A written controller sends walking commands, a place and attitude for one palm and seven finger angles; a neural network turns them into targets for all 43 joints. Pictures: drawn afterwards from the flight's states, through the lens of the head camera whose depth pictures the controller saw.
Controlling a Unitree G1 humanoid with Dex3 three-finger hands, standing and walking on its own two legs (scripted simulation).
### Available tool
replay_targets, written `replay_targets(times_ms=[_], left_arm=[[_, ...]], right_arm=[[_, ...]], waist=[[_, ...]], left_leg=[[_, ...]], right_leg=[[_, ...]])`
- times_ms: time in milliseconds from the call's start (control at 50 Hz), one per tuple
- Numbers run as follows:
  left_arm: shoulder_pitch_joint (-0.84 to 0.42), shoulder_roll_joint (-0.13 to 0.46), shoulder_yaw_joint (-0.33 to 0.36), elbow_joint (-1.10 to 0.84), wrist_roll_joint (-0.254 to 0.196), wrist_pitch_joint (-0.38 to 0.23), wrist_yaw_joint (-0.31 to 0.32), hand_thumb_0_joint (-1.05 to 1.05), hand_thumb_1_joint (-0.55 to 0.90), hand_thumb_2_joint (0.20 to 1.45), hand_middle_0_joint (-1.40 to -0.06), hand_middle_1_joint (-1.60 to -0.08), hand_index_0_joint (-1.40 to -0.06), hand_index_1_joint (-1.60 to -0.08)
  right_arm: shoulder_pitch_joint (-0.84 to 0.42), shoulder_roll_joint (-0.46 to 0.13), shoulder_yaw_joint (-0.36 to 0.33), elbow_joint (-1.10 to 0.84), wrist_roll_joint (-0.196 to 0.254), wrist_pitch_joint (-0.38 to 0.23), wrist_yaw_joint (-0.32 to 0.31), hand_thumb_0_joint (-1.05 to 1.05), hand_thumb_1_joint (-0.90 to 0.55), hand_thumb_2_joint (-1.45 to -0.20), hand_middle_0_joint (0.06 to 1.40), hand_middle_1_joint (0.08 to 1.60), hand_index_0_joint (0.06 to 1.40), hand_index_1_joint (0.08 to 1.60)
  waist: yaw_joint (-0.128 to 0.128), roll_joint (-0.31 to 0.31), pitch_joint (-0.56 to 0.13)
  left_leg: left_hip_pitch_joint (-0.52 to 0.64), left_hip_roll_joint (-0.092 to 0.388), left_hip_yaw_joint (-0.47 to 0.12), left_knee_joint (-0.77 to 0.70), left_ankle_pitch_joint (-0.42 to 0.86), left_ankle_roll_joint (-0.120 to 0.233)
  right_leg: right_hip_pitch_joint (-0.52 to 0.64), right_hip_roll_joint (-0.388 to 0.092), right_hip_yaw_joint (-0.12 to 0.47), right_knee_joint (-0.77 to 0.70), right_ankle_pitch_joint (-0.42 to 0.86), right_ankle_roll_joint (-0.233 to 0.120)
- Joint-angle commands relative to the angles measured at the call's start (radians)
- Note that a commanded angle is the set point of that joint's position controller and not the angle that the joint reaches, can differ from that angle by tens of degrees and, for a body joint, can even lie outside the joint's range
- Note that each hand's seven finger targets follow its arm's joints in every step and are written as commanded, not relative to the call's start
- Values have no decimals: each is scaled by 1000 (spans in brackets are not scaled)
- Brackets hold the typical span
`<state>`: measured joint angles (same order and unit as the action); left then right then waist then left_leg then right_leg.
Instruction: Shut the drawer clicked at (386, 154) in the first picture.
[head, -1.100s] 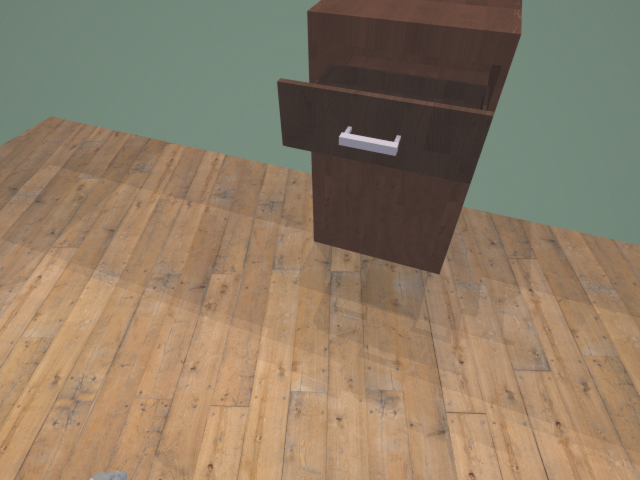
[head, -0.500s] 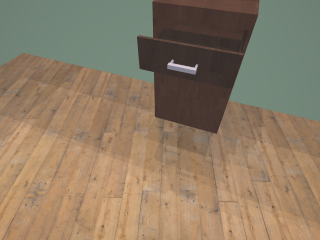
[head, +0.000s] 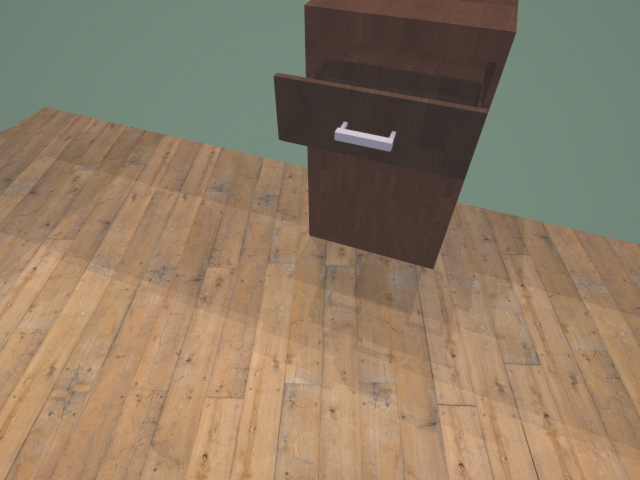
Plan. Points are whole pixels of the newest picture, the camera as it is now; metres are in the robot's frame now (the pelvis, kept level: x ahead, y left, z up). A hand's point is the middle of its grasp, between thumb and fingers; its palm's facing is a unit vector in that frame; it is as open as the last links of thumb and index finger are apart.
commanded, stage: look at it before walking up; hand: left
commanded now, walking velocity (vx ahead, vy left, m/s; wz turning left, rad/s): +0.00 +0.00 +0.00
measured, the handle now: (365, 134) +0.87 -0.06 -0.03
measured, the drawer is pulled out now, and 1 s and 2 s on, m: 0.27 0.27 0.27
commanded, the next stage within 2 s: walk to a spot facing it in 0.34 s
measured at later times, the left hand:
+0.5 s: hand out of the picture +0.08 +0.25 -0.16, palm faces -0.02 -0.94 -0.33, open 7.4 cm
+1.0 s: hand out of the picture +0.09 +0.14 -0.17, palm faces -0.08 -0.98 -0.18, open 7.4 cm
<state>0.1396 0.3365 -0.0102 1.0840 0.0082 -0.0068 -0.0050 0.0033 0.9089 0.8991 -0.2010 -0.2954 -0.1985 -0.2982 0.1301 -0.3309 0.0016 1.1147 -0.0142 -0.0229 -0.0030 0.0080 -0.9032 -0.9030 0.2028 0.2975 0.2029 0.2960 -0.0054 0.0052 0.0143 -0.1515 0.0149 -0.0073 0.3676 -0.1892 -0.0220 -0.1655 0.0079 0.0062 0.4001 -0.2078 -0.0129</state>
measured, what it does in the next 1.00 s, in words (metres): walks ahead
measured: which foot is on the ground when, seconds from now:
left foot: down 0.00-0.82, up 0.84-1.00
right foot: down 0.00-1.00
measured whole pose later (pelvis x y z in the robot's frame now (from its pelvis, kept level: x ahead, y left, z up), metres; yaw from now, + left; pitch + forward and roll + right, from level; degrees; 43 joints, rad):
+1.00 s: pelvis +0.13 -0.03 -0.01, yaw -9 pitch +0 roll +0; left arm 0.44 0.12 0.02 1.06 0.02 -0.06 0.02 0.00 0.91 0.90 -0.20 -0.30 -0.20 -0.30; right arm 0.25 -0.18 -0.05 1.08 -0.02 -0.01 0.00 0.01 -0.91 -0.90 0.20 0.30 0.20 0.30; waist 0.02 0.01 0.04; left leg -0.55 0.07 0.08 1.14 -0.35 -0.03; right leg -0.09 0.05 0.00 0.44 -0.36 -0.07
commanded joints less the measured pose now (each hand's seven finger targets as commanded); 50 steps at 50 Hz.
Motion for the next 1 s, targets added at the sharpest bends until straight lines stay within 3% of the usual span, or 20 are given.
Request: replay_targets(times_ms=[0,420,460,480,540,600,660,680,700,720,740,760,780,800,820,840,860,880,920,980], left_arm=[[-41,208,48,-61,4,-23,14,0,900,900,-200,-300,-200,-300],[-25,203,46,-52,3,-24,16,0,900,900,-200,-300,-200,-300],[41,89,24,-23,3,-4,18,0,900,900,-200,-300,-200,-300],[63,81,25,-21,7,5,15,0,900,900,-200,-300,-200,-300],[85,88,43,-48,14,18,-2,0,900,900,-200,-300,-200,-300],[124,72,57,-76,15,12,-12,0,900,900,-200,-300,-200,-300],[149,21,63,-107,14,-7,-16,0,900,900,-200,-300,-200,-300],[124,1,62,-121,12,-14,-17,0,900,900,-200,-300,-200,-300],[100,-20,62,-138,12,-20,-18,0,900,900,-200,-300,-200,-300],[80,-29,64,-146,11,-24,-19,0,900,900,-200,-300,-200,-300],[112,-44,70,-138,11,-28,-21,0,900,900,-200,-300,-200,-300],[215,-52,75,-104,14,-32,-24,0,900,900,-200,-300,-200,-300],[379,9,95,-54,18,-40,-16,0,900,900,-200,-300,-200,-300],[544,100,114,-1,11,-52,5,0,900,900,-200,-300,-200,-300],[576,75,103,18,5,-54,20,0,900,900,-200,-300,-200,-300],[522,28,92,7,10,-51,27,0,900,900,-200,-300,-200,-300],[474,1,82,-12,12,-52,30,0,900,900,-200,-300,-200,-300],[443,-20,80,-23,13,-57,33,0,900,900,-200,-300,-200,-300],[397,-48,73,-35,18,-64,37,0,900,900,-200,-300,-200,-300],[382,-52,69,-37,21,-66,42,0,900,900,-200,-300,-200,-300]], right_arm=[[-41,-203,-38,-63,4,-20,-12,0,-900,-900,200,300,200,300],[-49,-199,-35,-54,7,-19,-15,0,-900,-900,200,300,200,300],[15,-85,-9,-29,-2,-3,-10,0,-900,-900,200,300,200,300],[43,-73,-11,-26,-4,2,-9,0,-900,-900,200,300,200,300],[65,-91,-27,-46,-10,7,-6,0,-900,-900,200,300,200,300],[105,-97,-44,-70,-8,-2,-8,0,-900,-900,200,300,200,300],[177,-111,-63,-79,-4,-20,-16,0,-900,-900,200,300,200,300],[213,-116,-71,-74,-2,-27,-19,0,-900,-900,200,300,200,300],[237,-110,-76,-69,-4,-33,-21,0,-900,-900,200,300,200,300],[249,-94,-76,-66,-5,-36,-23,0,-900,-900,200,300,200,300],[232,-81,-73,-66,-7,-36,-24,0,-900,-900,200,300,200,300],[193,-68,-67,-72,-7,-35,-25,0,-900,-900,200,300,200,300],[141,-22,-60,-99,3,-37,-20,0,-900,-900,200,300,200,300],[38,34,-44,-164,5,-50,-12,0,-900,-900,200,300,200,300],[-29,12,-49,-177,-1,-51,-16,0,-900,-900,200,300,200,300],[-34,35,-55,-172,0,-50,-18,0,-900,-900,200,300,200,300],[-17,48,-55,-159,-5,-46,-14,0,-900,-900,200,300,200,300],[0,69,-56,-145,-7,-42,-6,0,-900,-900,200,300,200,300],[36,87,-60,-140,-7,-23,-1,0,-900,-900,200,300,200,300],[17,111,-59,-158,1,-11,7,0,-900,-900,200,300,200,300]], waist=[[5,-7,-35],[9,-10,-48],[7,-14,-49],[8,-11,-30],[12,-15,104],[7,-1,120],[-8,114,97],[-22,158,92],[-30,182,101],[-34,168,113],[-9,142,106],[49,86,65],[122,-137,15],[164,-391,31],[170,-277,49],[128,-113,92],[96,-40,84],[77,-21,69],[32,-66,73],[18,-91,72]], left_leg=[[13,102,-89,-59,89,45],[46,109,-84,-65,156,43],[50,99,-48,-41,18,25],[37,94,-39,-31,-90,28],[-69,95,-40,-32,-343,43],[-70,126,-67,-3,-384,71],[32,231,-173,-33,-308,136],[97,284,-219,-58,-214,169],[160,325,-220,-55,-61,199],[148,344,-189,-34,67,212],[87,330,-125,23,128,192],[-29,262,-16,175,155,138],[-265,138,122,485,111,68],[-565,0,177,754,-351,17],[-615,36,40,856,-378,24],[-655,66,27,894,-312,17],[-637,88,23,876,-258,11],[-614,93,43,856,-215,6],[-577,92,55,799,-157,-8],[-516,65,95,680,-70,-12]], right_leg=[[-10,-121,120,-85,70,-24],[26,-128,103,-86,161,-19],[7,-114,114,-81,-1,-10],[-20,-104,126,-75,-116,-18],[-127,-75,167,-59,-341,-42],[-183,-46,176,24,-350,-62],[-285,14,89,232,-227,-54],[-342,29,30,311,-199,-43],[-407,12,-17,351,-251,-27],[-399,-19,-30,357,-287,-22],[-307,-35,-38,294,-274,-26],[-95,-19,-56,150,-175,-41],[167,-103,151,7,-37,-89],[316,-343,537,-110,303,-182],[296,-366,575,-93,527,-223],[285,-355,490,-62,564,-265],[252,-321,409,-57,521,-253],[236,-290,351,-66,509,-235],[159,-260,265,-99,518,-217],[106,-207,188,-107,623,-184]])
